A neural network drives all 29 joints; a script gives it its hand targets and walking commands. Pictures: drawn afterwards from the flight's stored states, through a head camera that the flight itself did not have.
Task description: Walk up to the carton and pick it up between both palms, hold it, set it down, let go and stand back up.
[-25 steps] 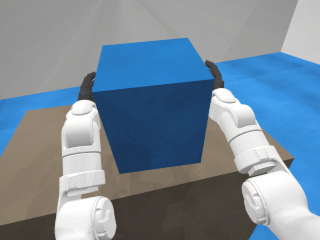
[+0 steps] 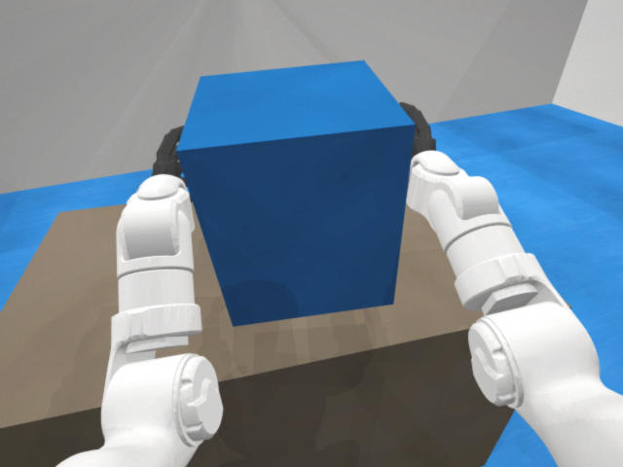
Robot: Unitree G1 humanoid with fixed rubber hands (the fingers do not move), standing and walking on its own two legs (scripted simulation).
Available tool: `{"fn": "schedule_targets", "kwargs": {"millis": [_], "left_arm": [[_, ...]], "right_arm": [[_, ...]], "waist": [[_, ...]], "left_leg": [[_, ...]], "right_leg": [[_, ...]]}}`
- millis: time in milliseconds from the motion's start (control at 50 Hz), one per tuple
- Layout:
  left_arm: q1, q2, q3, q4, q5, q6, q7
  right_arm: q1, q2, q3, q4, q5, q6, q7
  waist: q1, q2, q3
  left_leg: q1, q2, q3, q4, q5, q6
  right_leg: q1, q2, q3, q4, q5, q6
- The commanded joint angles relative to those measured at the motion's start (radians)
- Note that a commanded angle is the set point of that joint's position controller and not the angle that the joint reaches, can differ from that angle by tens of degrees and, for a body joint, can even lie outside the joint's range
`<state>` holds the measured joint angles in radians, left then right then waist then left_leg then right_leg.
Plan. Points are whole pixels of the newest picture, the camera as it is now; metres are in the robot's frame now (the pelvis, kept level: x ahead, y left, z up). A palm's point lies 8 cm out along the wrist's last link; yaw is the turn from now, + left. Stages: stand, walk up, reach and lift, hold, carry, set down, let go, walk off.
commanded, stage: hold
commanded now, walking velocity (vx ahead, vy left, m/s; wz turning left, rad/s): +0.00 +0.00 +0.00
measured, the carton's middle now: (298, 192) +0.39 +0.01 +0.24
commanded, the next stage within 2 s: none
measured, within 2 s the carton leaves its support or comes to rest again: neither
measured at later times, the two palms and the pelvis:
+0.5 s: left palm (169, 190) +0.38 +0.16 +0.26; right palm (413, 166) +0.38 -0.14 +0.27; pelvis +0.02 +0.00 +0.00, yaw +1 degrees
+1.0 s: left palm (168, 187) +0.37 +0.16 +0.26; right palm (419, 163) +0.37 -0.14 +0.27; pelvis +0.01 +0.00 +0.00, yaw +1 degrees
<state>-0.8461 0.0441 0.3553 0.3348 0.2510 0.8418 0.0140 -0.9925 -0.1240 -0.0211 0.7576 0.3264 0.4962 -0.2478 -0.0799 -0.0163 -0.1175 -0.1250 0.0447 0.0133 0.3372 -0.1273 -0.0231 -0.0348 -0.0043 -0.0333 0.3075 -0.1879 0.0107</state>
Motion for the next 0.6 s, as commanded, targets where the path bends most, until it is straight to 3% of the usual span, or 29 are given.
{"fn": "schedule_targets", "kwargs": {"millis": [0,60,100,220,280,300,340,380,440,500,580], "left_arm": [[-0.822,-0.544,-0.409,-0.104,-0.148,-0.106,-0.136],[-0.829,-0.574,-0.475,-0.197,-0.212,-0.115,-0.133],[-0.835,-0.572,-0.486,-0.225,-0.222,-0.114,-0.125],[-0.716,-0.513,-0.431,-0.195,-0.153,-0.075,-0.156],[-0.741,-0.548,-0.47,-0.247,-0.172,-0.077,-0.162],[-0.781,-0.571,-0.508,-0.32,-0.185,-0.081,-0.156],[-0.791,-0.572,-0.521,-0.312,-0.198,-0.075,-0.144],[-0.802,-0.598,-0.546,-0.334,-0.217,-0.078,-0.133],[-0.792,-0.588,-0.531,-0.338,-0.205,-0.073,-0.125],[-0.718,-0.56,-0.468,-0.257,-0.155,-0.051,-0.134],[-0.674,-0.526,-0.422,-0.2,-0.142,-0.046,-0.154]], "right_arm": [[-0.765,0.685,0.27,-0.202,0.128,0.006,0.104],[-0.815,0.71,0.334,-0.379,0.186,-0.01,0.084],[-0.828,0.706,0.357,-0.429,0.199,-0.003,0.068],[-0.66,0.646,0.335,-0.327,0.184,0.043,0.052],[-0.699,0.643,0.336,-0.372,0.201,0.039,0.059],[-0.706,0.666,0.348,-0.409,0.206,0.033,0.06],[-0.716,0.652,0.339,-0.414,0.218,0.039,0.064],[-0.734,0.653,0.355,-0.469,0.222,0.033,0.067],[-0.698,0.652,0.353,-0.444,0.211,0.041,0.072],[-0.692,0.631,0.356,-0.39,0.188,0.054,0.075],[-0.691,0.641,0.349,-0.372,0.174,0.048,0.071]], "waist": [[-0.003,0.05,-0.265],[-0.013,0.05,-0.436],[-0.023,0.028,-0.459],[-0.036,0.035,-0.261],[-0.028,0.06,-0.276],[-0.033,0.092,-0.34],[-0.034,0.117,-0.333],[-0.029,0.112,-0.344],[-0.033,0.104,-0.342],[-0.011,0.052,-0.275],[0.007,0.003,-0.255]], "left_leg": [[0.156,-0.082,0.013,-0.036,0.046,0.012],[0.204,-0.089,-0.007,0.026,0.221,-0.007],[0.253,-0.093,-0.012,0.057,0.28,-0.009],[0.212,-0.093,-0.007,0.003,0.208,-0.015],[0.221,-0.083,-0.015,0.016,0.259,-0.033],[0.239,-0.083,-0.016,0.036,0.309,-0.042],[0.245,-0.081,-0.023,0.043,0.326,-0.056],[0.266,-0.082,-0.024,0.047,0.348,-0.057],[0.268,-0.082,-0.029,0.044,0.309,-0.05],[0.253,-0.081,-0.014,0.011,0.233,-0.033],[0.21,-0.084,0.003,-0.009,0.188,-0.006]], "right_leg": [[-0.044,0.064,0.003,-0.069,0.09,0.067],[0.039,0.082,0.006,-0.035,0.273,0.069],[0.028,0.081,0.006,-0.023,0.368,0.082],[0.017,0.066,0.007,-0.057,0.323,0.087],[0.021,0.087,-0.002,-0.053,0.278,0.073],[0.032,0.093,-0.007,-0.043,0.295,0.066],[0.011,0.096,-0.01,-0.049,0.282,0.055],[-0.002,0.099,-0.01,-0.046,0.292,0.057],[-0.009,0.092,-0.005,-0.039,0.288,0.055],[-0.011,0.086,-0.013,-0.06,0.221,0.063],[0.029,0.079,-0.003,-0.056,0.254,0.076]]}}
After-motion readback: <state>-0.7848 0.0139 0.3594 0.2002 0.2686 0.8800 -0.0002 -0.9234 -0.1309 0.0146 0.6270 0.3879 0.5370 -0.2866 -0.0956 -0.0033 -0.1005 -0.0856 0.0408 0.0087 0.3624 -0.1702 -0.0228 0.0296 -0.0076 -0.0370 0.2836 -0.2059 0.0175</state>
